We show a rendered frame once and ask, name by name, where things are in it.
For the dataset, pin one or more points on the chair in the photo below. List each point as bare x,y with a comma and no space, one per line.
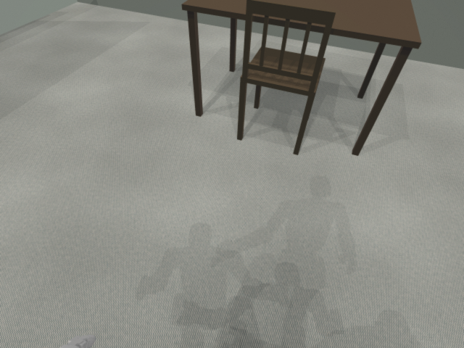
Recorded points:
280,69

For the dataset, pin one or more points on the table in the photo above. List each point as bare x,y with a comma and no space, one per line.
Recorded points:
384,21

